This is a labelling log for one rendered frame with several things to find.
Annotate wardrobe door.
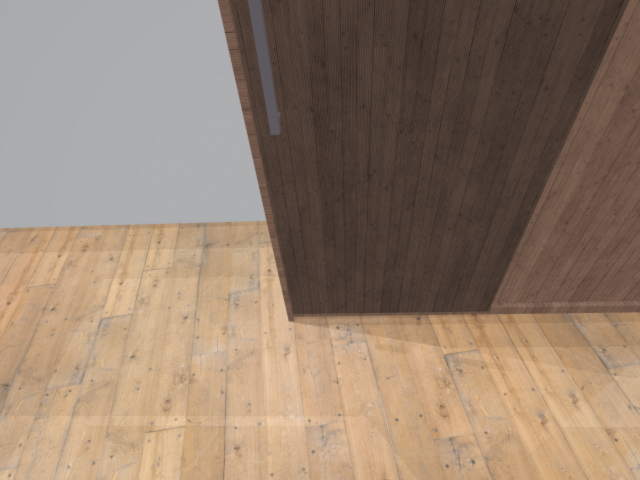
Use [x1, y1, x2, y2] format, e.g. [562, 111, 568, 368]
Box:
[230, 0, 630, 314]
[493, 0, 640, 303]

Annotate handle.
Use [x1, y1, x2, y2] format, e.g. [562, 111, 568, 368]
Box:
[248, 0, 281, 135]

